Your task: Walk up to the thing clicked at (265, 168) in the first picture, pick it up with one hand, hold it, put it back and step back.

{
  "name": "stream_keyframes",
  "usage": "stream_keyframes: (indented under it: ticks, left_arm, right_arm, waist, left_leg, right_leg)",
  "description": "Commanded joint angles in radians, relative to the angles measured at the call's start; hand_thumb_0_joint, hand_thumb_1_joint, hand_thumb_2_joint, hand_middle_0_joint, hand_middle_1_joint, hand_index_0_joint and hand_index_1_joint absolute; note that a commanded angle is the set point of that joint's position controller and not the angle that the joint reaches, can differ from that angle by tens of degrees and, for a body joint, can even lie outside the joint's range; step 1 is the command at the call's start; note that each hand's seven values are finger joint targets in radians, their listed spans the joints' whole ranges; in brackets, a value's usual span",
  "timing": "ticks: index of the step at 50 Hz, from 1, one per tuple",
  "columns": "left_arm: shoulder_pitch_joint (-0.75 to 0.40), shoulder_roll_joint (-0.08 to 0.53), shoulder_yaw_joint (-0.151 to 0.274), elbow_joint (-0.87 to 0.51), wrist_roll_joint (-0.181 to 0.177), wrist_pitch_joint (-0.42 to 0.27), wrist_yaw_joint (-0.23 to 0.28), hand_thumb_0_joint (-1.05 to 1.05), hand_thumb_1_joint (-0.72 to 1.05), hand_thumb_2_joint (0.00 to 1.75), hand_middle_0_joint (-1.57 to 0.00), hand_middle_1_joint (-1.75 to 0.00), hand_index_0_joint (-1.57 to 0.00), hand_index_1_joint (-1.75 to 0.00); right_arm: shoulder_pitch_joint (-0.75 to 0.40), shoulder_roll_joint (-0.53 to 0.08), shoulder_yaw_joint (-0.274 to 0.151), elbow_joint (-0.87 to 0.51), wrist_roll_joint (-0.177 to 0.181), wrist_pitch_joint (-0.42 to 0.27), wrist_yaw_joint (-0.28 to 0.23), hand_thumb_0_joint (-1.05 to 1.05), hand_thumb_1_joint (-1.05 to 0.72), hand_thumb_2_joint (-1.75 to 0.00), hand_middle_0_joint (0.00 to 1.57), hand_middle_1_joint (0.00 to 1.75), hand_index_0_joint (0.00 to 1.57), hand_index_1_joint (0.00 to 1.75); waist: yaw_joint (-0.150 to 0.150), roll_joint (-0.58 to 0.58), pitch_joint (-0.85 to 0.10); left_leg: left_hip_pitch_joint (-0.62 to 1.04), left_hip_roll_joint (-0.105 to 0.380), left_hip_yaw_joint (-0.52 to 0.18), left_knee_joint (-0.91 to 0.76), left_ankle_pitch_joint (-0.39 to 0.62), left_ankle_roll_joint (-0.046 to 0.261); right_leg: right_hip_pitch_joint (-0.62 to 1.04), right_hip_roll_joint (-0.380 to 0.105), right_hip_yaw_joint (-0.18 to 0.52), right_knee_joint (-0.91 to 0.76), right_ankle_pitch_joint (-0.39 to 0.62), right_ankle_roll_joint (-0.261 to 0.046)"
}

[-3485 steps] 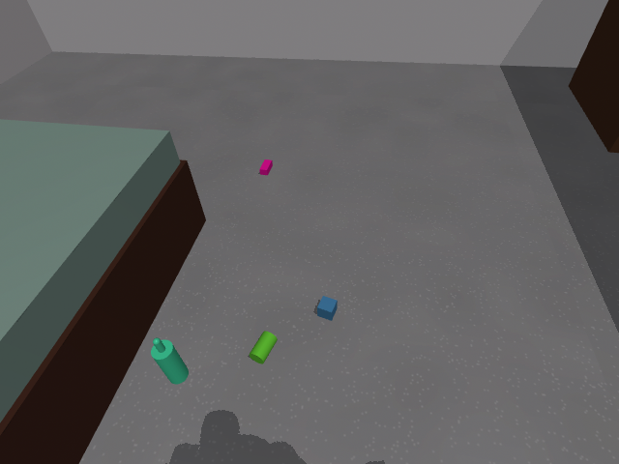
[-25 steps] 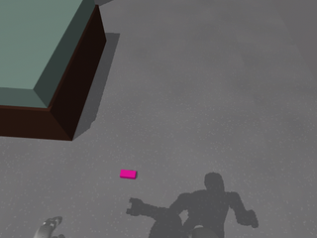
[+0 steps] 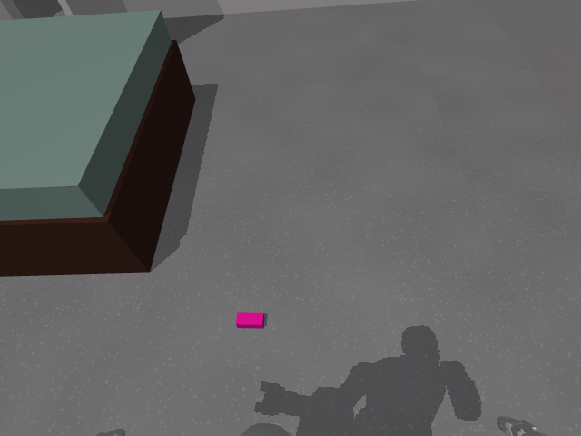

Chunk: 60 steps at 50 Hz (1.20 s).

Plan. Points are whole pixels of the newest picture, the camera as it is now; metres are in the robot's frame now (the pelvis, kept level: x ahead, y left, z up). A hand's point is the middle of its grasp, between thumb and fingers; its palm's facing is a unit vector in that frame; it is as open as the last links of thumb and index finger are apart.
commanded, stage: step back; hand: left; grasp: from above
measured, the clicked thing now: (250, 320) +0.56 +0.22 -0.75
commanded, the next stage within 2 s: none
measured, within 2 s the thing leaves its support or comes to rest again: neither
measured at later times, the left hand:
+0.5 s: hand out of the picture -0.04 +0.30 -0.15, palm faces +0.02 -0.93 -0.37, open 7.4 cm
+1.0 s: hand out of the picture -0.14 +0.26 -0.14, palm faces +0.03 -0.91 -0.41, open 7.4 cm
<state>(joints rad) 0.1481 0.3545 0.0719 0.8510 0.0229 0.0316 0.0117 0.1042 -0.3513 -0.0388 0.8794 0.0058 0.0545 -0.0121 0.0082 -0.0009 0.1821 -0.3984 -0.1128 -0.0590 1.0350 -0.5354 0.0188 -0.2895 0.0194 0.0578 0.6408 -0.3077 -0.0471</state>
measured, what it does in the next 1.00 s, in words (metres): walks backwards: left foot, then right foot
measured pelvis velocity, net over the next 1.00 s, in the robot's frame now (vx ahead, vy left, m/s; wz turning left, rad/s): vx -0.28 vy -0.02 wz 0.05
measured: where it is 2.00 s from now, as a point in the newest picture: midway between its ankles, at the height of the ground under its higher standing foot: outside the picture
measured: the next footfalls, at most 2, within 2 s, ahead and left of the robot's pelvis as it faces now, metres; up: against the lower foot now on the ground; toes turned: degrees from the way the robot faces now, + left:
left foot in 0.22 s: -0.04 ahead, +0.15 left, +0.00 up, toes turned +0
right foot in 0.62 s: -0.16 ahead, -0.13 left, +0.00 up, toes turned +2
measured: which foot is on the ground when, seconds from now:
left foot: up 0.00-0.20, down 0.22-0.66, up 0.68-0.96, down 0.98-1.00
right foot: down 0.00-0.24, up 0.26-0.60, down 0.62-1.00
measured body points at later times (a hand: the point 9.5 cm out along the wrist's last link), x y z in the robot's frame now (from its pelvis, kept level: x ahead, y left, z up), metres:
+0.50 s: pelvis -0.13 +0.02 +0.00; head -0.06 +0.05 +0.45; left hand -0.04 +0.35 -0.13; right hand -0.01 -0.29 -0.09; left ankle -0.08 +0.15 -0.73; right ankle -0.18 -0.14 -0.65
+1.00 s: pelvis -0.28 -0.02 -0.01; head -0.21 -0.01 +0.43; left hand -0.14 +0.30 -0.11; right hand -0.20 -0.33 -0.13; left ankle -0.30 +0.09 -0.73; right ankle -0.20 -0.13 -0.73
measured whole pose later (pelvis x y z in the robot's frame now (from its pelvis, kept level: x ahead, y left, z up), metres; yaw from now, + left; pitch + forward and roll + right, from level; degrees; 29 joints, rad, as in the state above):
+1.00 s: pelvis -0.28 -0.02 -0.01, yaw +3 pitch -2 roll +1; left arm 0.09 0.39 0.08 0.72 0.02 0.06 0.02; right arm 0.21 -0.37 -0.04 0.87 -0.02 0.02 -0.03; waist -0.01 -0.03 0.20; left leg -0.25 -0.06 -0.02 0.64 -0.36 0.01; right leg -0.42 -0.04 0.00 0.72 -0.26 0.00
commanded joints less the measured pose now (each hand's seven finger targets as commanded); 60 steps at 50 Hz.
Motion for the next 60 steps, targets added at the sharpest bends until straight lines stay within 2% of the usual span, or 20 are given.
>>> stream_keyframes:
  ticks: [1, 7, 10, 12, 13, 14, 18, 24, 29, 31, 32, 33, 34, 38, 47, 49, 51, 52, 56, 60]
  left_arm:
    - [-0.065, 0.211, 0.067, -0.123, 0.006, -0.027, 0.024, 0.00, 0.90, 0.90, -0.20, -0.30, -0.20, -0.30]
    - [0.012, 0.231, 0.067, -0.147, 0.016, -0.007, 0.024, 0.00, 0.90, 0.90, -0.20, -0.30, -0.20, -0.30]
    - [-0.023, 0.253, 0.065, -0.162, -0.005, 0.017, 0.010, 0.00, 0.90, 0.90, -0.20, -0.30, -0.20, -0.30]
    - [-0.022, 0.182, 0.047, -0.184, -0.011, 0.022, 0.004, 0.00, 0.90, 0.90, -0.20, -0.30, -0.20, -0.30]
    - [-0.060, 0.202, 0.061, -0.187, -0.010, 0.021, 0.014, 0.00, 0.90, 0.90, -0.20, -0.30, -0.20, -0.30]
    - [-0.103, 0.228, 0.070, -0.182, 0.006, 0.020, 0.023, 0.00, 0.90, 0.90, -0.20, -0.30, -0.20, -0.30]
    - [0.060, 0.220, 0.082, -0.113, -0.016, 0.021, 0.000, 0.00, 0.90, 0.90, -0.20, -0.30, -0.20, -0.30]
    - [0.035, 0.196, 0.074, -0.137, -0.001, 0.008, -0.002, 0.00, 0.90, 0.90, -0.20, -0.30, -0.20, -0.30]
    - [0.143, 0.189, 0.072, -0.078, -0.003, -0.005, -0.004, 0.00, 0.90, 0.90, -0.20, -0.30, -0.20, -0.30]
    - [0.199, 0.209, 0.081, -0.037, 0.010, -0.011, -0.008, 0.00, 0.90, 0.90, -0.20, -0.30, -0.20, -0.30]
    - [0.191, 0.271, 0.095, -0.045, 0.023, -0.014, -0.009, 0.00, 0.90, 0.90, -0.20, -0.30, -0.20, -0.30]
    - [0.136, 0.371, 0.115, -0.088, 0.019, -0.011, -0.011, 0.00, 0.90, 0.90, -0.20, -0.30, -0.20, -0.30]
    - [0.059, 0.433, 0.120, -0.126, 0.029, -0.010, -0.006, 0.00, 0.90, 0.90, -0.20, -0.30, -0.20, -0.30]
    - [-0.080, 0.259, 0.086, -0.155, 0.021, -0.016, 0.006, 0.00, 0.90, 0.90, -0.20, -0.30, -0.20, -0.30]
    - [0.019, 0.235, 0.069, -0.178, 0.004, 0.009, 0.023, 0.00, 0.90, 0.90, -0.20, -0.30, -0.20, -0.30]
    - [-0.005, 0.212, 0.056, -0.195, -0.006, 0.027, 0.014, 0.00, 0.90, 0.90, -0.20, -0.30, -0.20, -0.30]
    - [-0.013, 0.183, 0.054, -0.201, -0.014, 0.031, 0.018, 0.00, 0.90, 0.90, -0.20, -0.30, -0.20, -0.30]
    - [-0.047, 0.227, 0.071, -0.192, -0.005, 0.032, 0.028, 0.00, 0.90, 0.90, -0.20, -0.30, -0.20, -0.30]
    - [0.044, 0.226, 0.080, -0.126, -0.014, 0.037, 0.009, 0.00, 0.90, 0.90, -0.20, -0.30, -0.20, -0.30]
    - [0.041, 0.206, 0.072, -0.127, -0.001, 0.018, 0.003, 0.00, 0.90, 0.90, -0.20, -0.30, -0.20, -0.30]
  right_arm:
    - [0.062, -0.199, -0.051, -0.052, 0.001, -0.035, -0.016, 0.00, -0.90, -0.90, 0.20, 0.30, 0.20, 0.30]
    - [0.083, -0.187, -0.043, -0.078, -0.008, -0.052, -0.026, 0.00, -0.90, -0.90, 0.20, 0.30, 0.20, 0.30]
    - [0.156, -0.190, -0.063, -0.047, -0.028, -0.063, -0.023, 0.00, -0.90, -0.90, 0.20, 0.30, 0.20, 0.30]
    - [0.138, -0.316, -0.098, -0.066, -0.057, -0.065, -0.022, 0.00, -0.90, -0.90, 0.20, 0.30, 0.20, 0.30]
    - [0.078, -0.391, -0.108, -0.084, -0.048, -0.061, -0.012, 0.00, -0.90, -0.90, 0.20, 0.30, 0.20, 0.30]
    - [0.043, -0.419, -0.116, -0.097, -0.045, -0.064, -0.016, 0.00, -0.90, -0.90, 0.20, 0.30, 0.20, 0.30]
    - [-0.058, -0.274, -0.071, -0.124, -0.044, -0.072, -0.022, 0.00, -0.90, -0.90, 0.20, 0.30, 0.20, 0.30]
    - [0.085, -0.276, -0.080, -0.114, -0.031, -0.069, -0.030, 0.00, -0.90, -0.90, 0.20, 0.30, 0.20, 0.30]
    - [0.009, -0.302, -0.083, -0.151, -0.033, -0.044, -0.026, 0.00, -0.90, -0.90, 0.20, 0.30, 0.20, 0.30]
    - [-0.003, -0.286, -0.079, -0.156, -0.016, -0.030, -0.020, 0.00, -0.90, -0.90, 0.20, 0.30, 0.20, 0.30]
    - [-0.003, -0.245, -0.069, -0.166, -0.008, -0.026, -0.019, 0.00, -0.90, -0.90, 0.20, 0.30, 0.20, 0.30]
    - [-0.038, -0.203, -0.060, -0.194, 0.001, -0.030, -0.027, 0.00, -0.90, -0.90, 0.20, 0.30, 0.20, 0.30]
    - [-0.040, -0.247, -0.079, -0.177, -0.007, -0.027, -0.041, 0.00, -0.90, -0.90, 0.20, 0.30, 0.20, 0.30]
    - [0.086, -0.220, -0.062, -0.096, 0.004, -0.036, -0.031, 0.00, -0.90, -0.90, 0.20, 0.30, 0.20, 0.30]
    - [0.143, -0.192, -0.056, -0.085, -0.026, -0.065, -0.027, 0.00, -0.90, -0.90, 0.20, 0.30, 0.20, 0.30]
    - [0.182, -0.218, -0.073, -0.072, -0.042, -0.070, -0.027, 0.00, -0.90, -0.90, 0.20, 0.30, 0.20, 0.30]
    - [0.096, -0.377, -0.102, -0.108, -0.054, -0.067, -0.021, 0.00, -0.90, -0.90, 0.20, 0.30, 0.20, 0.30]
    - [0.091, -0.413, -0.109, -0.118, -0.045, -0.069, -0.023, 0.00, -0.90, -0.90, 0.20, 0.30, 0.20, 0.30]
    - [-0.030, -0.269, -0.074, -0.135, -0.047, -0.070, -0.033, 0.00, -0.90, -0.90, 0.20, 0.30, 0.20, 0.30]
    - [0.059, -0.254, -0.075, -0.119, -0.041, -0.062, -0.028, 0.00, -0.90, -0.90, 0.20, 0.30, 0.20, 0.30]
  waist:
    - [-0.002, -0.091, -0.199]
    - [0.028, -0.198, -0.295]
    - [-0.020, -0.177, -0.304]
    - [-0.023, 0.083, -0.285]
    - [-0.041, 0.205, -0.233]
    - [-0.071, 0.247, -0.177]
    - [0.041, 0.136, -0.146]
    - [-0.049, 0.163, -0.223]
    - [-0.004, 0.204, -0.278]
    - [0.024, 0.170, -0.285]
    - [0.017, 0.004, -0.251]
    - [0.041, -0.257, -0.188]
    - [0.060, -0.309, -0.140]
    - [-0.038, -0.168, -0.136]
    - [0.017, -0.189, -0.279]
    - [0.001, -0.115, -0.290]
    - [0.011, 0.187, -0.243]
    - [-0.038, 0.231, -0.221]
    - [0.048, 0.094, -0.148]
    - [-0.017, 0.126, -0.194]
  left_leg:
    - [-0.042, -0.026, -0.087, 0.150, 0.015, -0.030]
    - [-0.044, 0.093, -0.005, -0.325, 0.029, -0.041]
    - [0.175, 0.075, 0.073, -0.661, 0.378, -0.023]
    - [0.324, 0.339, -0.288, -0.661, 0.543, 0.075]
    - [0.181, 0.504, -0.428, -0.712, 0.602, 0.228]
    - [0.031, 0.589, -0.541, -0.761, 0.530, 0.323]
    - [0.149, 0.353, -0.177, -0.639, 0.640, 0.183]
    - [0.396, 0.361, -0.166, -0.558, 0.749, 0.233]
    - [0.264, 0.334, -0.110, -0.463, 0.652, 0.187]
    - [0.110, 0.275, -0.075, -0.403, 0.504, 0.112]
    - [-0.054, 0.188, -0.051, -0.296, 0.308, 0.057]
    - [-0.169, 0.016, 0.009, -0.109, 0.002, 0.001]
    - [-0.084, 0.035, -0.076, 0.103, -0.106, -0.021]
    - [-0.101, -0.020, -0.100, 0.195, 0.052, -0.014]
    - [0.040, 0.081, 0.051, -0.502, 0.168, -0.018]
    - [0.208, 0.126, -0.018, -0.666, 0.451, 0.012]
    - [0.229, 0.466, -0.412, -0.666, 0.703, 0.203]
    - [0.080, 0.567, -0.523, -0.698, 0.665, 0.308]
    - [0.088, 0.360, -0.169, -0.640, 0.646, 0.198]
    - [0.290, 0.334, -0.159, -0.594, 0.625, 0.214]
  right_leg:
    - [0.086, -0.220, 0.191, -0.193, 0.572, -0.186]
    - [0.335, -0.225, 0.163, -0.087, 0.646, -0.161]
    - [0.196, -0.163, 0.107, 0.024, 0.499, -0.089]
    - [-0.143, -0.007, 0.075, 0.178, 0.063, -0.002]
    - [-0.168, 0.096, 0.057, 0.347, -0.313, 0.023]
    - [-0.137, 0.054, 0.141, 0.522, -0.353, 0.032]
    - [-0.219, 0.096, 0.151, 0.647, -0.174, 0.026]
    - [-0.242, 0.061, 0.101, 0.410, -0.216, 0.093]
    - [0.027, -0.003, -0.026, -0.084, -0.066, 0.062]
    - [0.183, 0.001, -0.043, -0.242, 0.118, 0.024]
    - [0.202, -0.106, 0.165, -0.247, 0.092, -0.013]
    - [0.065, -0.299, 0.421, -0.325, 0.055, -0.142]
    - [-0.142, -0.432, 0.563, -0.365, 0.089, -0.260]
    - [-0.022, -0.203, 0.145, -0.204, 0.392, -0.134]
    - [0.273, -0.227, 0.144, -0.002, 0.579, -0.136]
    - [0.100, -0.175, 0.121, 0.080, 0.381, -0.061]
    - [-0.197, 0.074, 0.031, 0.367, -0.311, 0.017]
    - [-0.135, 0.052, 0.133, 0.538, -0.374, 0.026]
    - [-0.187, 0.090, 0.164, 0.693, -0.179, 0.027]
    - [-0.227, 0.066, 0.098, 0.495, -0.188, 0.083]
